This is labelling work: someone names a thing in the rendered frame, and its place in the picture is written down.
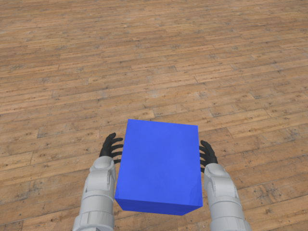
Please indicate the robot left hand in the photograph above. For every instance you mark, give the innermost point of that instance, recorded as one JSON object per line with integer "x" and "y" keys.
{"x": 108, "y": 148}

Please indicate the carton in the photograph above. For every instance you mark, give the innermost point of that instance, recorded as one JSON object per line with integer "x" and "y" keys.
{"x": 160, "y": 168}

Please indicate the left robot forearm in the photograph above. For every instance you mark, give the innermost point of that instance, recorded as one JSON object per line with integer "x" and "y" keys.
{"x": 98, "y": 197}

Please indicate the robot right hand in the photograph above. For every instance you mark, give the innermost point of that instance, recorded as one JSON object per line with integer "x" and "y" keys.
{"x": 209, "y": 155}

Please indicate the right robot forearm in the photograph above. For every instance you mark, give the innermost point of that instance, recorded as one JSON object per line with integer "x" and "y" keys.
{"x": 223, "y": 200}

